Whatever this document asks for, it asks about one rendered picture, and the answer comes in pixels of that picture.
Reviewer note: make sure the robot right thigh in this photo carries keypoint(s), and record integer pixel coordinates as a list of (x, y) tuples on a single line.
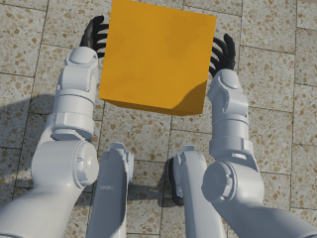
[(201, 218)]

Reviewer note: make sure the robot thigh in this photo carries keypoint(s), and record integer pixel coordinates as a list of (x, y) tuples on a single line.
[(108, 218), (201, 218)]

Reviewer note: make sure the right robot hand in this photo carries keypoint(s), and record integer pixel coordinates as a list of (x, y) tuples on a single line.
[(226, 58)]

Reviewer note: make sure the robot left thigh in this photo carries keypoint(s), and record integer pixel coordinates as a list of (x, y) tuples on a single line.
[(108, 218)]

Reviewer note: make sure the robot left forearm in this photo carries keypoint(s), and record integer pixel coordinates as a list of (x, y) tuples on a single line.
[(74, 99)]

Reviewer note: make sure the robot right forearm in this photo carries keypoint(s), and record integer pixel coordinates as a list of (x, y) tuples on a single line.
[(230, 121)]

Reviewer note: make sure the robot left upper arm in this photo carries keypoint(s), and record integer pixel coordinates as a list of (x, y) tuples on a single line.
[(60, 172)]

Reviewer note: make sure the left robot hand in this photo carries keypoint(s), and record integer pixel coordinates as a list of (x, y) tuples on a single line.
[(91, 36)]

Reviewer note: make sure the carton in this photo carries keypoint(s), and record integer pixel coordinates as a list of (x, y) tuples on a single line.
[(157, 58)]

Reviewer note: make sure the robot right upper arm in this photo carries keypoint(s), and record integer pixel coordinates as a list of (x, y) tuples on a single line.
[(237, 193)]

